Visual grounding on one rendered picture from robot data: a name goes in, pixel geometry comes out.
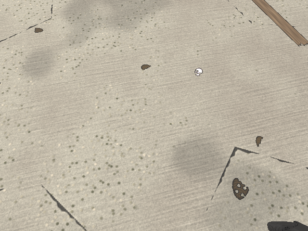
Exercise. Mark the robot right hand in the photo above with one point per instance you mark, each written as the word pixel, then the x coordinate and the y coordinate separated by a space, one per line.
pixel 286 226

